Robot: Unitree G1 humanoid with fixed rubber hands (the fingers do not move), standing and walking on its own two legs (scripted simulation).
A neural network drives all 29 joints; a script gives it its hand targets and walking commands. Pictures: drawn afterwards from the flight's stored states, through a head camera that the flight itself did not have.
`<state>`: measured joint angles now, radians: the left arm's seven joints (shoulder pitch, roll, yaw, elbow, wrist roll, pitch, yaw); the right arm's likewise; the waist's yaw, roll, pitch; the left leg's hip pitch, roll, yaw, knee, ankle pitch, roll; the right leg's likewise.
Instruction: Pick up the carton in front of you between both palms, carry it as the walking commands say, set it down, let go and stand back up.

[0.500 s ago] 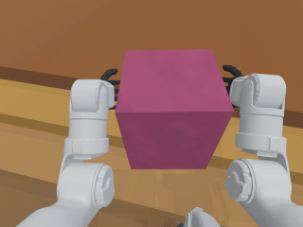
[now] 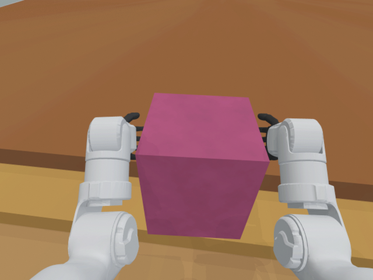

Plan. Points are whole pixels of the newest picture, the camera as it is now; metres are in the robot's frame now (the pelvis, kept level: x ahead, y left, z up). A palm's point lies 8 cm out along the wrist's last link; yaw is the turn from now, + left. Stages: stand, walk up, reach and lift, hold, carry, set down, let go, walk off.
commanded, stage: carry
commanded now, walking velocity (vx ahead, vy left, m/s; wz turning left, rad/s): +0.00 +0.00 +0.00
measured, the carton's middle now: (197, 166) +0.36 +0.00 +0.09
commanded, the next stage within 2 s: none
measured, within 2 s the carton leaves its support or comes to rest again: neither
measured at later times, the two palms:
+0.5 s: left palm (134, 155) +0.35 +0.14 +0.14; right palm (277, 157) +0.34 -0.16 +0.14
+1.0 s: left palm (137, 160) +0.34 +0.13 +0.13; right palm (283, 162) +0.33 -0.17 +0.13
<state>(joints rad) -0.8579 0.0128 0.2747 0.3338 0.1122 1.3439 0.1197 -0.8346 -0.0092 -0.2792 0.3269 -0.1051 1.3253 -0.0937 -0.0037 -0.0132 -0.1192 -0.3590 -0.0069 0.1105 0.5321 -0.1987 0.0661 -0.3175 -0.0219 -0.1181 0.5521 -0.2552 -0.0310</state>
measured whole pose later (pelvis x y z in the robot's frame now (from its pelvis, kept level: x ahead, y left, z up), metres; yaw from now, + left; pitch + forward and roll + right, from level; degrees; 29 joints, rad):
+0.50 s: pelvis +0.00 -0.01 +0.00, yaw -1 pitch +1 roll +0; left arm -0.69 0.01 0.20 0.25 0.07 1.24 0.12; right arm -0.69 -0.01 -0.21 0.25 -0.07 1.24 -0.11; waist 0.00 0.00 -0.09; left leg -0.34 0.01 0.12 0.52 -0.20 0.06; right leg -0.31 -0.01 -0.11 0.54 -0.25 -0.04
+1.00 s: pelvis -0.01 -0.01 +0.00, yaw -1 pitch +1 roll +0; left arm -0.68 0.01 0.20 0.25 0.07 1.24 0.12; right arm -0.69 -0.01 -0.20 0.26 -0.07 1.23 -0.11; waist 0.00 0.00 -0.09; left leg -0.36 0.02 0.12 0.52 -0.18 0.05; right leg -0.33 0.00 -0.11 0.54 -0.23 -0.06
